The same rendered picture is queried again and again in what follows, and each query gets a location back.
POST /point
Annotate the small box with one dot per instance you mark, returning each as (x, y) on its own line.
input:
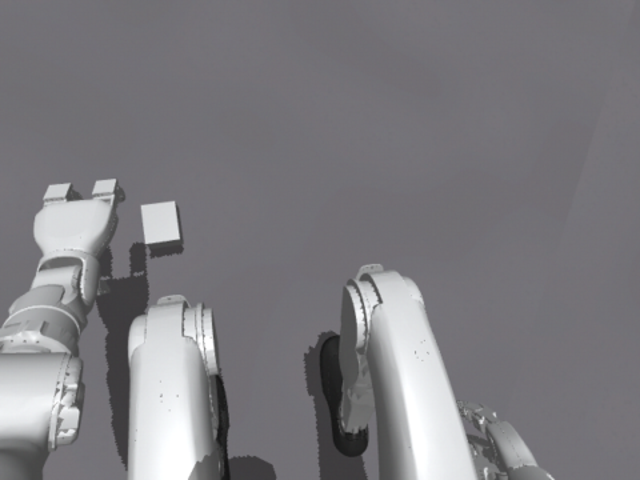
(162, 225)

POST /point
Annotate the right robot foot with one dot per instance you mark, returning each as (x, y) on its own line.
(348, 444)

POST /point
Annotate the right robot hand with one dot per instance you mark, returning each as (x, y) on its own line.
(502, 452)

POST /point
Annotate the left robot hand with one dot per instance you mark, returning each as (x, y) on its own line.
(68, 222)

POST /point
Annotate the left robot arm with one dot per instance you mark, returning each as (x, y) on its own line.
(41, 388)

